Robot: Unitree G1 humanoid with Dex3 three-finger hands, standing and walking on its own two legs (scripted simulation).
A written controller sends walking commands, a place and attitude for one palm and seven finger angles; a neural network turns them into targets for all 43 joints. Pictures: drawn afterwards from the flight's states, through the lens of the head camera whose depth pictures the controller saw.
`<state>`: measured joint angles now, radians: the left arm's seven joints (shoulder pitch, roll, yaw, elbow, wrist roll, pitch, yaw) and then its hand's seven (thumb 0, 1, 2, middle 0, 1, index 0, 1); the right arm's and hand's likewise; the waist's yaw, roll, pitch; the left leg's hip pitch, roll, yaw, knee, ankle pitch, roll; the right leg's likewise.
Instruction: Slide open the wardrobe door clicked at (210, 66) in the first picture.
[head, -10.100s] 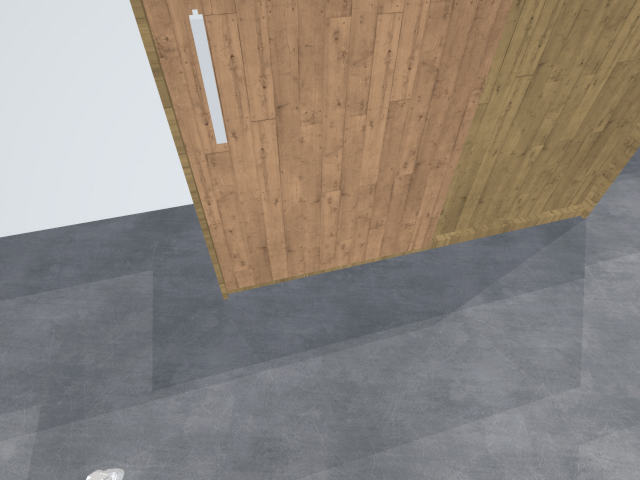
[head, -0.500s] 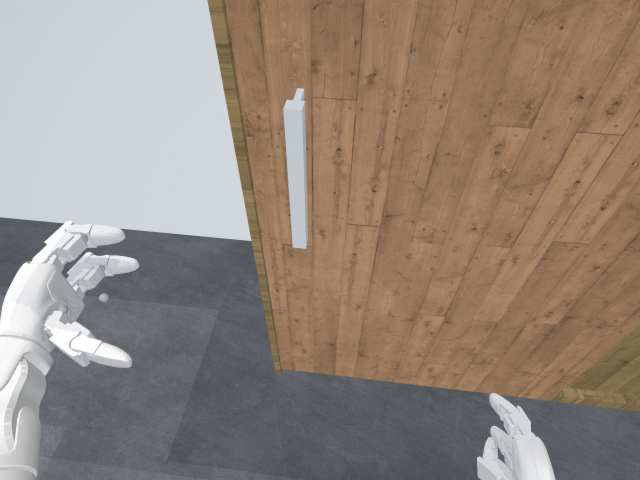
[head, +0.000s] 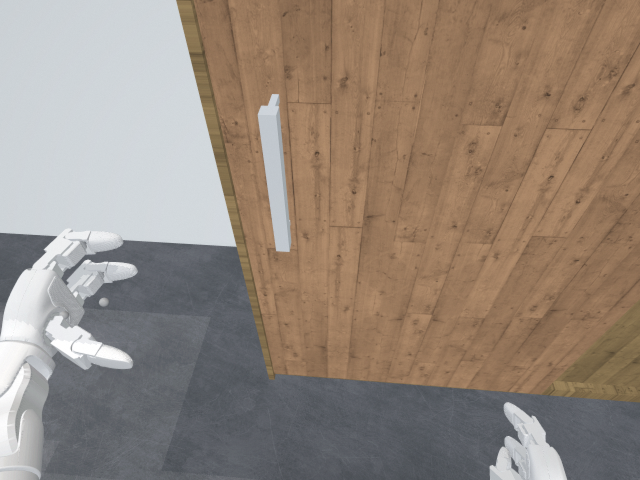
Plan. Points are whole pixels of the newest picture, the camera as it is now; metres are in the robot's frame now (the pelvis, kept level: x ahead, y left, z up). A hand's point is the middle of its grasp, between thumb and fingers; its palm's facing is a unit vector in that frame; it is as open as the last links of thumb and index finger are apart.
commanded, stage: move the hooked fingers beside the handle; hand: left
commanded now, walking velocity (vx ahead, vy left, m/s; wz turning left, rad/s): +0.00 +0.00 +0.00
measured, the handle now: (279, 180) +0.53 +0.11 +0.09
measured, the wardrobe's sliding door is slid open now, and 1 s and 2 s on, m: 0.00 0.00 0.00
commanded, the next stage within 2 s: none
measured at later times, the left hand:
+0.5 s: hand (141, 269) +0.32 +0.25 +0.11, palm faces +0.05 -1.00 -0.02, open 14.0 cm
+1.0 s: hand (177, 241) +0.38 +0.22 +0.11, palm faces +0.05 -1.00 -0.01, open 14.0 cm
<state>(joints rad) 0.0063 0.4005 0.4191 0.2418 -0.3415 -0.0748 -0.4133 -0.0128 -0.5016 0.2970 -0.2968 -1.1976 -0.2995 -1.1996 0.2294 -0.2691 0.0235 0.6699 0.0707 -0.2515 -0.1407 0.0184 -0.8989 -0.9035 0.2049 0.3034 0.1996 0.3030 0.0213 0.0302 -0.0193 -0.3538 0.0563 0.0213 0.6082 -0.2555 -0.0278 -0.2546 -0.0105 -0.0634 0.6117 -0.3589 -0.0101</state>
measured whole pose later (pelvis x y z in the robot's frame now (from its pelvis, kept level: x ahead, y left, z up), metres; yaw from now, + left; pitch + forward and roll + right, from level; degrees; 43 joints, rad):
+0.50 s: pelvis +0.00 +0.01 +0.00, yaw +0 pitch +2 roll +0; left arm -0.17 0.37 0.36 0.37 -0.29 -0.07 -0.35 -0.01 -0.50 0.30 -0.30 -1.20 -0.30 -1.20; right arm 0.22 -0.26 0.03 0.67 0.07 -0.23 -0.13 0.02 -0.90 -0.90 0.21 0.30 0.20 0.30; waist 0.00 0.02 -0.03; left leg -0.38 0.05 0.03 0.61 -0.26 -0.02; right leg -0.28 -0.02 -0.05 0.62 -0.36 0.00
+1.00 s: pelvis +0.01 +0.01 +0.00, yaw -1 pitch +3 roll +0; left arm -0.33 0.34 0.30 0.51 -0.22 -0.08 -0.25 -0.01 -0.50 0.30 -0.30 -1.20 -0.30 -1.20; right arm 0.25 -0.25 0.01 0.70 0.06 -0.16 -0.11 0.02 -0.90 -0.90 0.21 0.30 0.20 0.30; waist -0.02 0.01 -0.04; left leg -0.42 0.05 0.04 0.63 -0.27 -0.01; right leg -0.32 -0.02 -0.04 0.63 -0.37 0.00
